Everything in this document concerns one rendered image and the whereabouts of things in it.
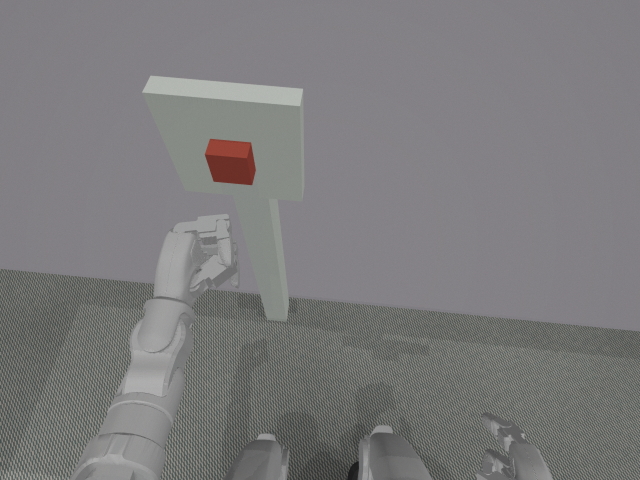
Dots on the button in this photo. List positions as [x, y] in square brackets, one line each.
[231, 161]

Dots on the left robot forearm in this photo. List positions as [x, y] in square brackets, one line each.
[130, 444]

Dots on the panel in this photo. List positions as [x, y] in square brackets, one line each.
[190, 112]

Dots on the left robot shin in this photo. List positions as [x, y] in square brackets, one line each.
[266, 436]

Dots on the robot left hand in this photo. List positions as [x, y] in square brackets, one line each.
[181, 256]

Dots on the robot right thigh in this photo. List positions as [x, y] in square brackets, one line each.
[387, 456]

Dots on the robot right hand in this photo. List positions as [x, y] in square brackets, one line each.
[525, 461]

